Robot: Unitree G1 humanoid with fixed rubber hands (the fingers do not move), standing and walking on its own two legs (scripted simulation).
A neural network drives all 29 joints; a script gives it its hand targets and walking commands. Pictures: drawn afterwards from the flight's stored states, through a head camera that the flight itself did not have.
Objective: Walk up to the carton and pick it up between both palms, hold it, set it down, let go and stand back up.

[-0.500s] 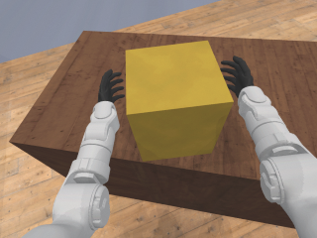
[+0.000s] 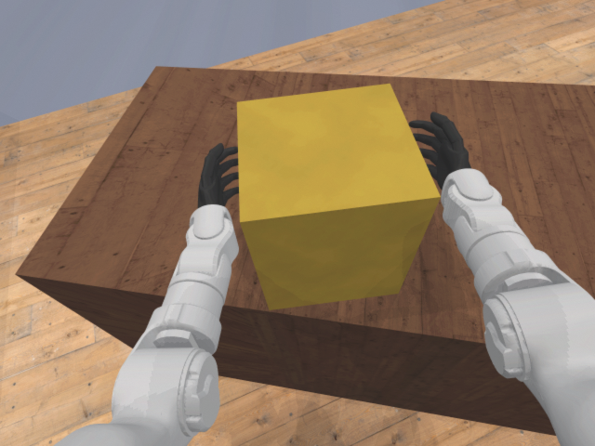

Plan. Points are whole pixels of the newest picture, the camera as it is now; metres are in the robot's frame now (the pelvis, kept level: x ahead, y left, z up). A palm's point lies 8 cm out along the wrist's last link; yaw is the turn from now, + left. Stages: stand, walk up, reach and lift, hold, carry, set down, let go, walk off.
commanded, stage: reach and lift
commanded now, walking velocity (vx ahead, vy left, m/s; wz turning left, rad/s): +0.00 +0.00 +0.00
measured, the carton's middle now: (324, 206) +0.44 +0.07 +0.04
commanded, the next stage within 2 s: none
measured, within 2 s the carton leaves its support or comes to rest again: leaves its support in 1.96 s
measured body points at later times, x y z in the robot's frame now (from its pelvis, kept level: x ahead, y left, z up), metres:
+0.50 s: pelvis +0.01 +0.00 +0.01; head +0.07 +0.01 +0.45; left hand +0.40 +0.22 +0.08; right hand +0.47 -0.08 +0.09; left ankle -0.02 +0.14 -0.74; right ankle +0.03 -0.09 -0.74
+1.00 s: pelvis +0.02 +0.00 +0.01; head +0.08 +0.01 +0.45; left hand +0.40 +0.22 +0.07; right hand +0.48 -0.08 +0.08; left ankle -0.02 +0.14 -0.74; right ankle +0.03 -0.09 -0.74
